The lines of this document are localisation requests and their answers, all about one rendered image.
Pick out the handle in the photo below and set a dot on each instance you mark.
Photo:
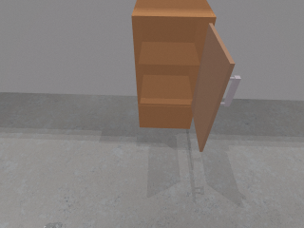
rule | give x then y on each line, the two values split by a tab
231	91

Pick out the cupboard door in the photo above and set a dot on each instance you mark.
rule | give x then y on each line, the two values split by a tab
215	69

